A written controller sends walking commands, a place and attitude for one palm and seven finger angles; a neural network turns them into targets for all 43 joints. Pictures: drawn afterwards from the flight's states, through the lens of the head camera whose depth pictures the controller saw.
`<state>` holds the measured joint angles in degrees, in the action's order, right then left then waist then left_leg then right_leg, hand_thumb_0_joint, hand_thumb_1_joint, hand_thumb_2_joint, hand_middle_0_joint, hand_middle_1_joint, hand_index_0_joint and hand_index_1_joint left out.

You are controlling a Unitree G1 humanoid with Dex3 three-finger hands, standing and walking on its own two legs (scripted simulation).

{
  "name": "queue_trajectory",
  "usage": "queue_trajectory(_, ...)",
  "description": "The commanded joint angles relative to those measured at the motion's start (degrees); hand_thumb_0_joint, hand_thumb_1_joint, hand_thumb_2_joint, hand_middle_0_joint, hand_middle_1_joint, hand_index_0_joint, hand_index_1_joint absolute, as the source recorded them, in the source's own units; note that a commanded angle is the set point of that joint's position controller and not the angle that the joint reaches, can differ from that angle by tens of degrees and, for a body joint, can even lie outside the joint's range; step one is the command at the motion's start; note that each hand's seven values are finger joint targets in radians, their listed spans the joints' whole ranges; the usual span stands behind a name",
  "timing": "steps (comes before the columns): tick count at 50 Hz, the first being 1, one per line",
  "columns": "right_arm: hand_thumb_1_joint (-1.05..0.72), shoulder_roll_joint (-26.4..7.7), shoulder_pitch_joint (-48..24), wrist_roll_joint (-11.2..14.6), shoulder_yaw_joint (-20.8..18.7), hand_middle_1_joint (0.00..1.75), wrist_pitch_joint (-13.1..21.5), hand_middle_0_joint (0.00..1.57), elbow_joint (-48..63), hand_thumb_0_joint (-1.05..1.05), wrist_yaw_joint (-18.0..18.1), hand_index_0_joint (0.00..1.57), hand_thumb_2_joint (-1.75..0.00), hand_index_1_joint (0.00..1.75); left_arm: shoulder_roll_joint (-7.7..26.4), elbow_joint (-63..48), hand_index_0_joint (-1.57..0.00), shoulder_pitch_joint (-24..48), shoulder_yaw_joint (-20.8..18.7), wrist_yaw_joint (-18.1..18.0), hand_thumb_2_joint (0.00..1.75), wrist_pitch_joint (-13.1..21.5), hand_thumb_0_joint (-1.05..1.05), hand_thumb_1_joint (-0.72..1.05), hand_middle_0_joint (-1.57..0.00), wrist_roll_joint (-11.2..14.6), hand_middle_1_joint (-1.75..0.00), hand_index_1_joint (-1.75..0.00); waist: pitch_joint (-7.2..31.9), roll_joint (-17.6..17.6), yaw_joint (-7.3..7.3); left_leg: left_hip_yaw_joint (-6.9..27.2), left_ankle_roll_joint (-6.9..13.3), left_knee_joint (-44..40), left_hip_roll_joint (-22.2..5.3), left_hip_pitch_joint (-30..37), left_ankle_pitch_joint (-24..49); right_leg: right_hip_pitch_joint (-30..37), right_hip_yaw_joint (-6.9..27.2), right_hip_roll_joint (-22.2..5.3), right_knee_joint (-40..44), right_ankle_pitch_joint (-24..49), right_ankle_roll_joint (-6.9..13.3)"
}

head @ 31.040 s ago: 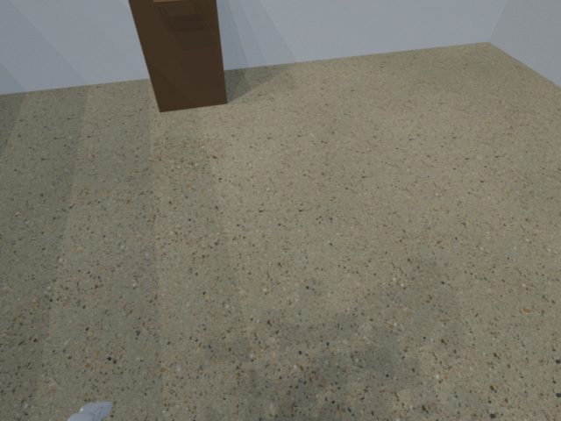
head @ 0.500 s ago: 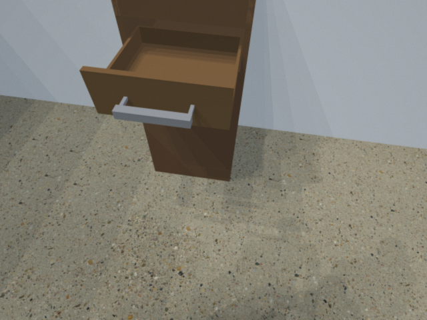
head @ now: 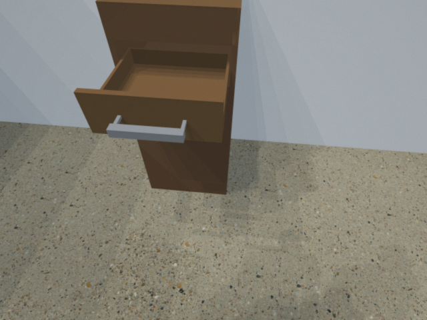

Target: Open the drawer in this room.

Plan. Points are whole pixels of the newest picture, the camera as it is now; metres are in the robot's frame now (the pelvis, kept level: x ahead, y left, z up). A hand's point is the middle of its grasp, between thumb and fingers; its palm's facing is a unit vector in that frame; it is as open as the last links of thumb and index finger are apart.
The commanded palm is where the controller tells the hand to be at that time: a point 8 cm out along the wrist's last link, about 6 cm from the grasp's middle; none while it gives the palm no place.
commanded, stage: let the arm hang, fingers relaxed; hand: left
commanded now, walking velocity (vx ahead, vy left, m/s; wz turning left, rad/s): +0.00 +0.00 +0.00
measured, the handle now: (148, 127) +0.57 +0.20 +0.02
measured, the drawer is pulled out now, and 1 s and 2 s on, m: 0.30 0.30 0.30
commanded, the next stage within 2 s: look to check the result in 0.16 s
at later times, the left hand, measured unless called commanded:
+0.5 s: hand out of the picture +0.01 +0.17 -0.17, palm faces +0.03 -0.98 -0.18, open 7.4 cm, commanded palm none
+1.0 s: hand out of the picture +0.04 +0.17 -0.17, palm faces +0.03 -0.98 -0.19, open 7.4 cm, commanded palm none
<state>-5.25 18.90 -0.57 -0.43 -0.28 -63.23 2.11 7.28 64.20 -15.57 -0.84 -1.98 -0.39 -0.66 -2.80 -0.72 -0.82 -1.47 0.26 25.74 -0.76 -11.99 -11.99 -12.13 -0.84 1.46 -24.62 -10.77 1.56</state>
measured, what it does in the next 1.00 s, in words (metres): stands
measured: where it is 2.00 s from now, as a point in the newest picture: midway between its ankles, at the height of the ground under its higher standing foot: outside the picture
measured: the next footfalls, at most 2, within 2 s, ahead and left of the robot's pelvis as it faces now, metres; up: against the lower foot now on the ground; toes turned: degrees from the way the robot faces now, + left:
none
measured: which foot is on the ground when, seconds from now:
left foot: down 0.00-1.00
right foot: down 0.00-1.00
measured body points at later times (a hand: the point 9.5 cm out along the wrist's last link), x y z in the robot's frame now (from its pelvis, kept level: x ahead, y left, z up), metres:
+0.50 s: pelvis +0.02 +0.01 +0.00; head +0.04 +0.00 +0.45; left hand +0.01 +0.22 -0.16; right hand +0.00 -0.20 -0.16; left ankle +0.02 +0.12 -0.74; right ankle +0.03 -0.10 -0.74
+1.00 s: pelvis +0.04 +0.00 +0.00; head +0.06 -0.01 +0.45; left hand +0.04 +0.22 -0.16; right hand +0.02 -0.21 -0.16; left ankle +0.02 +0.12 -0.74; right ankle +0.03 -0.10 -0.74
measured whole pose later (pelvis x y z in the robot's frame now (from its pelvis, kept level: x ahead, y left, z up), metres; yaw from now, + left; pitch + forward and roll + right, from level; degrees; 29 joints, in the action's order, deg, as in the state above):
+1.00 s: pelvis +0.04 +0.00 +0.00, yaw +0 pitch -1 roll +0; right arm -6.6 16.5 -0.2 -0.4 0.3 -64.6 2.7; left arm 7.5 64.9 -14.9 -1.0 -2.1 0.3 -0.4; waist -4.2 -1.0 -0.7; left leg -1.6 0.1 23.1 -0.6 -8.1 -13.8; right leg -8.7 -0.6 1.4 -23.0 -13.0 1.5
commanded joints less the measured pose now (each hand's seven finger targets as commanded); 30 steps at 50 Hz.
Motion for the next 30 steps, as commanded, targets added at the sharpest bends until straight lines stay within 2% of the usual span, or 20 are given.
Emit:
queue_trajectory(1,-0.9,-5.09,5.49,-0.24,-1.1,0.3,0.34,0.2,0.32,0.0,0.35,0.2,-0.9,0.3,5.8,-0.98,-0.2,-4.68,-1.19,-0.08,0.9,0.63,0.0,0.9,-0.2,0.01,-0.3,-0.3,-4.07,-1.54,0.37,5.11,2.03,-6.6,-4.33,-1.89,-2.82,-2.62,6.06,-5.08,6.38,-4.17,1.77)
queue_trajectory(3,-0.9,-5.32,5.0,-0.11,-1.32,0.3,0.4,0.2,0.55,0.0,0.38,0.2,-0.9,0.3,5.63,-0.92,-0.2,-5.04,-1.18,-0.16,0.9,0.74,0.0,0.9,-0.2,-0.06,-0.3,-0.3,-3.16,-0.56,0.43,4.93,2.04,-6.19,-4.45,-0.55,-1.59,-2.57,5.99,-5.13,6.33,-3.18,1.72)
queue_trajectory(7,-0.9,-5.39,4.75,-0.06,-1.24,0.3,0.63,0.2,0.3,0.0,0.47,0.2,-0.9,0.3,5.73,-0.85,-0.2,-4.55,-1.26,-0.15,0.9,0.89,0.0,0.9,-0.2,0.04,-0.3,-0.3,-1.74,-0.84,0.3,4.75,1.96,-6.13,-4.56,0.74,0.94,-1.0,5.76,-5.49,6.04,-0.39,1.6)
queue_trajectory(9,-0.9,-5.42,4.55,0.01,-1.17,0.3,0.58,0.2,0.2,0.0,0.48,0.2,-0.9,0.3,5.65,-0.74,-0.2,-4.41,-1.17,-0.24,0.9,0.92,0.0,0.9,-0.2,0.04,-0.3,-0.3,-2.31,0.09,0.21,4.7,1.88,-6.12,-4.76,0.93,1.43,-1.09,5.56,-5.49,6.12,0.07,1.57)
queue_trajectory(14,-0.9,-5.75,4.08,0.01,-1.1,0.3,0.58,0.2,-0.04,0.0,0.52,0.2,-0.9,0.3,5.63,-0.37,-0.2,-4.41,-1.06,-0.28,0.9,0.82,0.0,0.9,-0.2,0.03,-0.3,-0.3,-2.86,-1.15,0.25,4.86,1.91,-6.84,-4.98,1.46,1.2,-1.27,5.36,-5.44,6.06,0.03,1.43)
queue_trajectory(19,-0.9,-6.12,3.81,0.02,-1.09,0.3,0.53,0.2,-0.18,0.0,0.5,0.2,-0.9,0.3,5.6,-0.12,-0.2,-4.45,-0.95,-0.3,0.9,0.88,0.0,0.9,-0.2,0.06,-0.3,-0.3,-2.63,0.34,0.11,4.78,1.89,-6.83,-4.92,2.25,1.41,-1.24,5.65,-5.43,6.31,0.02,1.36)
queue_trajectory(21,-0.9,-6.29,3.7,0.03,-1.05,0.3,0.62,0.2,-0.26,0.0,0.54,0.2,-0.9,0.3,5.54,-0.08,-0.2,-4.37,-0.97,-0.29,0.9,0.82,0.0,0.9,-0.2,0.07,-0.3,-0.3,-2.85,-0.79,0.12,4.74,1.85,-7.15,-4.95,2.28,1.53,-1.12,5.6,-5.4,6.06,0.43,1.3)
queue_trajectory(30,-0.9,-6.24,3.52,0.09,-0.98,0.3,0.82,0.2,-0.57,0.0,0.71,0.2,-0.9,0.3,5.49,0.19,-0.2,-4.44,-1.03,-0.34,0.9,0.92,0.0,0.9,-0.2,0.09,-0.3,-0.3,-1.54,-0.53,0.17,4.37,1.91,-6.73,-5.17,3.7,4.76,0.1,5.36,-5.53,5.55,3.47,1.19)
